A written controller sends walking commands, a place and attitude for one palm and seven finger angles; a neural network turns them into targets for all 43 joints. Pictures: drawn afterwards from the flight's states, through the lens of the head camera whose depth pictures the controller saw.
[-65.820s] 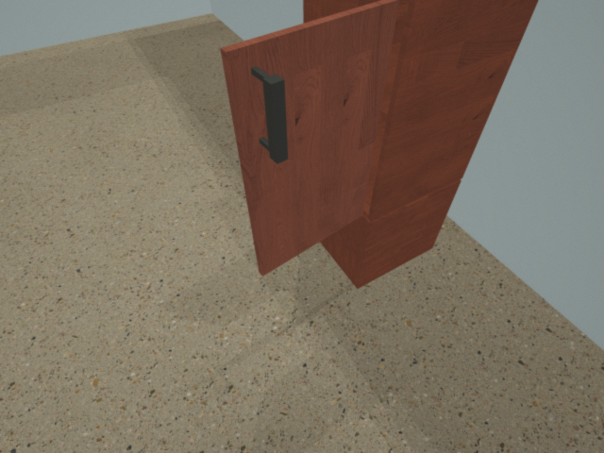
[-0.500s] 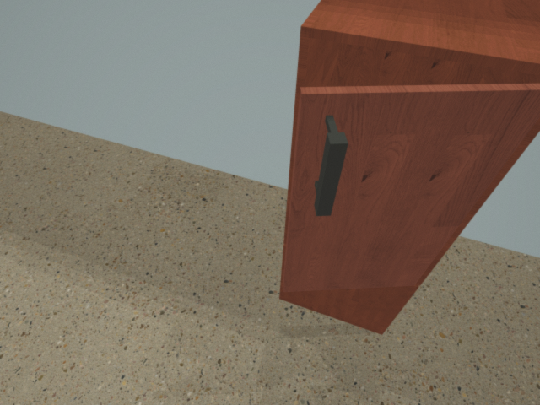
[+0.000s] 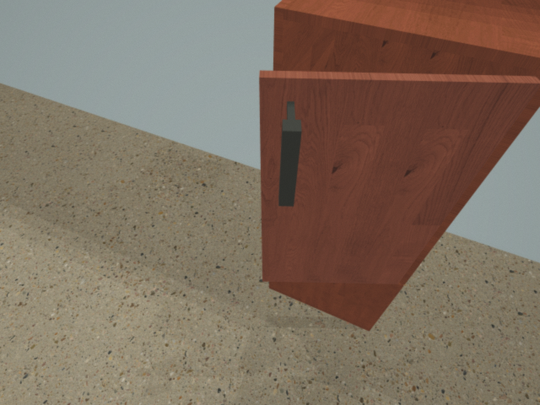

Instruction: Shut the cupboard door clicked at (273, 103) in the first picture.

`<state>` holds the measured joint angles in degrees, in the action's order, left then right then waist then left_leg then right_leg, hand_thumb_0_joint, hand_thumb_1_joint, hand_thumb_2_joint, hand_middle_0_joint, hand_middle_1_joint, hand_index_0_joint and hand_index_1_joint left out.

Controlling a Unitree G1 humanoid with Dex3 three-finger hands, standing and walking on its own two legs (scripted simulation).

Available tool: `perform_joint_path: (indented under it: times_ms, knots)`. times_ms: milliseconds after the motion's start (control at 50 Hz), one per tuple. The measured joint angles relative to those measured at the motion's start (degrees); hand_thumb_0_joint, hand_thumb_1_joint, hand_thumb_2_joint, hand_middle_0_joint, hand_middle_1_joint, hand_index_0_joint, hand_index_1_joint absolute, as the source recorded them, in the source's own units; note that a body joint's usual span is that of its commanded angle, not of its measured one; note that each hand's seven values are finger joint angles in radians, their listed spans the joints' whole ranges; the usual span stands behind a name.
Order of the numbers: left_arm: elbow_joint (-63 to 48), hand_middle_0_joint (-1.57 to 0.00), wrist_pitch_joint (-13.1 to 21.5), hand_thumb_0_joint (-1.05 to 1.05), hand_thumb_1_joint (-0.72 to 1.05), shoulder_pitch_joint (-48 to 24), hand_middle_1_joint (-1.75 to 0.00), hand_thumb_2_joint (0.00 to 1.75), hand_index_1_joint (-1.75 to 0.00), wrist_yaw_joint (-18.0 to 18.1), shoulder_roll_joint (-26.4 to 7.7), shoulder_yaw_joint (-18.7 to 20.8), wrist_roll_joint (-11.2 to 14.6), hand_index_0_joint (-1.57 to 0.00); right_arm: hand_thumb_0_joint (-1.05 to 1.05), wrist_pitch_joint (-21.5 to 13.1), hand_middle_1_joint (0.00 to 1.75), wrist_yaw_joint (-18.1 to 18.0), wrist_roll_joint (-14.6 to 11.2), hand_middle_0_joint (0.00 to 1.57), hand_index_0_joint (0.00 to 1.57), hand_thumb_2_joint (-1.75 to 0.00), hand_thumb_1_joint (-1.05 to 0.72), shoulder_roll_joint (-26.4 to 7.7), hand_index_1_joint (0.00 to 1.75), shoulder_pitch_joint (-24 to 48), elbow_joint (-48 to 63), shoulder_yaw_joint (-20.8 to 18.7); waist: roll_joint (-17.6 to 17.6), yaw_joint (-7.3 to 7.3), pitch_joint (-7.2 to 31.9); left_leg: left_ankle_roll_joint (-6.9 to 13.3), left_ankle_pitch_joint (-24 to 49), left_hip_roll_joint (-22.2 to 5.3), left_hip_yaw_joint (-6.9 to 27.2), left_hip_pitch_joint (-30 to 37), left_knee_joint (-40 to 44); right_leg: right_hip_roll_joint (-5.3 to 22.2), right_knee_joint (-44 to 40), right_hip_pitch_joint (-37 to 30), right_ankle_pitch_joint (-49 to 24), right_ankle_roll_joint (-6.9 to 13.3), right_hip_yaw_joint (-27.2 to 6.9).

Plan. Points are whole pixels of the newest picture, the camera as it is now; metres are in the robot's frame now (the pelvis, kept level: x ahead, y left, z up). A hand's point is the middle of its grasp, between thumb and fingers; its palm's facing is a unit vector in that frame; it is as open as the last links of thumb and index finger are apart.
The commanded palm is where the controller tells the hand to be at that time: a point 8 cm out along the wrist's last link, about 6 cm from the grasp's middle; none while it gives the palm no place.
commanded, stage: shuffle to correct the standing spot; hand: left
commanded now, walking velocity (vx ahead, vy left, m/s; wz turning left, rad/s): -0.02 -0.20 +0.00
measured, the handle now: (288, 156) +0.43 +0.00 +0.14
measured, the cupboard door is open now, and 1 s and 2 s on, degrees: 23 23 23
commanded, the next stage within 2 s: come to a stop and stand still in 0.66 s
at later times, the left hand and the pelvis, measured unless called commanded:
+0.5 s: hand out of the picture +0.03 +0.09 -0.17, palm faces +0.08 -0.98 -0.16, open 7.4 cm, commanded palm none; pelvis +0.01 -0.10 +0.01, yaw +2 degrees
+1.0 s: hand out of the picture +0.05 -0.03 -0.19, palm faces +0.05 -0.99 -0.16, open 7.2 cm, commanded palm none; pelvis +0.01 -0.21 +0.00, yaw +0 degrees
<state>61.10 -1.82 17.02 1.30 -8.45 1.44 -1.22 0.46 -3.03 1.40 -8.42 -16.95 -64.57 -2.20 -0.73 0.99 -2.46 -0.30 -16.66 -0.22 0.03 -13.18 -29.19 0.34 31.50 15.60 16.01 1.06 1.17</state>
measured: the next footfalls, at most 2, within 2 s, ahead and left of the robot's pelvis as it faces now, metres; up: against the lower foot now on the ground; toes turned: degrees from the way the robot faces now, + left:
left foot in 0.26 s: +0.01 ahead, +0.05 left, +0.00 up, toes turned +7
right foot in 0.60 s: +0.05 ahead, -0.32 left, +0.00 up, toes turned +1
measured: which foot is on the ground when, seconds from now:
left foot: down 0.00-0.06, up 0.08-0.24, down 0.26-0.60, up 0.62-0.84, down 0.86-1.00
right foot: down 0.00-0.28, up 0.30-0.58, down 0.60-1.00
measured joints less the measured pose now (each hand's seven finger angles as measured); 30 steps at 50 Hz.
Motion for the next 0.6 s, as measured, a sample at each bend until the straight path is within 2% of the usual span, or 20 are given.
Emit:
perform_joint_path:
  times_ms: [80, 180, 220, 260, 280, 300, 360, 420, 460, 540, 580, 600]
  knots:
    - [-0.74, -0.2, -0.44, 0.0, 0.91, 0.74, -0.3, 0.9, -0.29, -0.48, 0.9, -0.04, -0.07, -0.2, 0.0, 0.3, 0.3, -0.21, 0.12, 0.2, 0.2, -0.9, -0.91, -0.84, 0.3, 1.16, 1.57, -0.45, 0.26, 0.01, 0.19, 0.9, -1.73, -2.29, 0.67, -2.57, -4.32, -2.19, 1.23, 0.92, 1.31, 2.29, 1.65]
    - [-1.73, -0.2, -1.13, 0.01, 0.92, 0.92, -0.3, 0.9, -0.29, -0.43, 1.41, 0.38, -0.49, -0.2, 0.0, 0.75, 0.3, -0.58, -0.23, 0.2, 0.2, -0.9, -0.91, -0.86, 0.3, 2.42, 2.41, -0.62, -0.38, -0.83, -0.02, 1.3, -9.1, -2.93, -1.74, -5.35, -13.65, -4.46, 0.61, 0.65, 1.4, 4.48, 4.23]
    - [-2.2, -0.2, -1.11, 0.01, 0.92, 0.94, -0.3, 0.9, -0.29, -0.36, 1.2, 0.58, -0.52, -0.2, 0.0, 0.68, 0.3, -0.73, -0.45, 0.19, 0.2, -0.9, -0.91, -0.41, 0.3, 3.17, 2.58, -0.47, -1.1, -1.38, -0.2, 1.23, -9.55, -2.57, -3.39, -4.68, -12.42, -5.32, 0.02, 0.51, 1.13, 5.09, 4.91]
    - [-2.43, -0.2, -1.15, 0.01, 0.92, 1.13, -0.3, 0.9, -0.29, -0.32, 0.66, 0.77, -0.3, -0.2, 0.0, 0.09, 0.3, -0.95, -0.57, 0.19, 0.2, -0.9, -0.91, 0.35, 0.3, 3.85, 2.76, -0.16, -2.32, -1.75, -0.35, 1.51, -4.57, -2.05, -4.54, -2.47, -6.76, -5.91, 0.47, 0.7, 1.35, 5.36, 5.12]
    - [-2.35, -0.2, -1.27, 0.01, 0.91, 1.25, -0.3, 0.9, -0.29, -0.38, 0.09, 0.98, -0.11, -0.2, 0.0, -0.31, 0.3, -1.08, -0.44, 0.19, 0.2, -0.9, -0.91, 1.12, 0.3, 4.16, 2.78, 0.04, -3.94, -1.95, -0.45, 1.58, -3.32, -1.58, -5.21, -1.6, -5.57, -5.47, 1.54, 0.98, 1.64, 5.0, 4.38]
    - [-2.24, -0.2, -1.46, 0.01, 0.91, 1.39, -0.3, 0.9, -0.29, -0.47, -0.19, 1.09, 0.03, -0.2, 0.0, -0.64, 0.3, -1.13, -0.26, 0.19, 0.2, -0.9, -0.91, 1.59, 0.3, 4.12, 3.17, 0.18, -4.69, -1.94, -0.22, 1.55, -3.25, -1.54, -5.59, -1.13, -4.86, -5.24, 4.92, 2.17, 4.35, 3.71, 3.9]
    - [-2.41, -0.2, -2.42, 0.0, 0.91, 0.82, -0.3, 0.9, -0.29, -0.91, -0.6, 1.51, -0.26, -0.2, 0.0, -1.38, 0.3, -1.34, 0.17, 0.2, 0.2, -0.9, -0.91, 1.91, 0.3, 3.64, 4.22, 0.45, -3.84, -1.21, 0.24, 0.93, -3.14, -2.97, -5.18, -0.31, -2.8, -5.05, 21.76, 7.95, 10.29, 1.28, 1.3]
    - [-3.69, -0.2, -2.82, 0.01, 0.91, -0.86, -0.3, 0.9, -0.29, -1.39, -1.53, 2.4, -0.35, -0.2, 0.0, -1.49, 0.3, -1.39, 0.45, 0.2, 0.2, -0.9, -0.91, 1.81, 0.3, 3.4, 4.29, 0.45, -2.26, -1.16, -0.16, -0.33, -1.47, -4.72, -4.13, 0.22, -0.18, -2.55, 29.18, 10.98, 9.42, -0.14, -1.04]
    - [-4.77, -0.2, -2.82, 0.01, 0.91, -2.19, -0.3, 0.9, -0.29, -1.64, -2.24, 2.84, -0.21, -0.2, 0.0, -1.21, 0.3, -1.2, 0.74, 0.2, 0.2, -0.9, -0.91, 1.35, 0.3, 3.54, 4.17, 0.22, -1.27, -1.29, -0.76, -1.35, -0.5, -5.95, -3.48, 0.18, 1.04, -0.27, 27.23, 10.93, 8.87, -1.03, -1.97]
    - [-6.24, -0.2, -2.24, 0.0, 0.91, -4.75, -0.3, 0.9, -0.29, -2.08, -3.55, 3.15, 0.08, -0.2, 0.0, -0.53, 0.3, -0.16, 1.08, 0.2, 0.2, -0.9, -0.91, -0.11, 0.3, 4.26, 4.63, -0.68, 0.74, -0.88, -2.5, -3.89, -0.18, -8.77, -2.45, -1.03, 0.62, 2.65, 14.63, 7.51, 8.66, -2.1, -1.07]
    - [-6.72, -0.2, -1.44, 0.0, 0.91, -5.57, -0.3, 0.9, -0.29, -2.42, -4.26, 3.19, 0.25, -0.2, 0.0, -0.16, 0.3, 0.26, 0.92, 0.2, 0.21, -0.9, -0.91, -1.09, 0.3, 4.36, 5.01, -1.36, 1.48, -0.47, -3.07, -5.42, -1.24, -9.99, -1.86, -2.52, -1.83, 2.81, 5.66, 4.3, 4.63, -2.09, 0.09]
    - [-7.11, -0.2, -0.79, 0.0, 0.91, -5.52, -0.3, 0.9, -0.29, -2.56, -4.94, 3.12, 0.22, -0.2, 0.0, 0.02, 0.3, 0.42, 0.71, 0.2, 0.21, -0.9, -0.91, -1.47, 0.3, 4.03, 5.28, -1.68, 0.95, -0.31, -2.85, -5.65, -2.39, -9.88, -1.81, -3.77, -4.13, 3.38, 0.91, 2.42, 0.03, -2.09, 0.27]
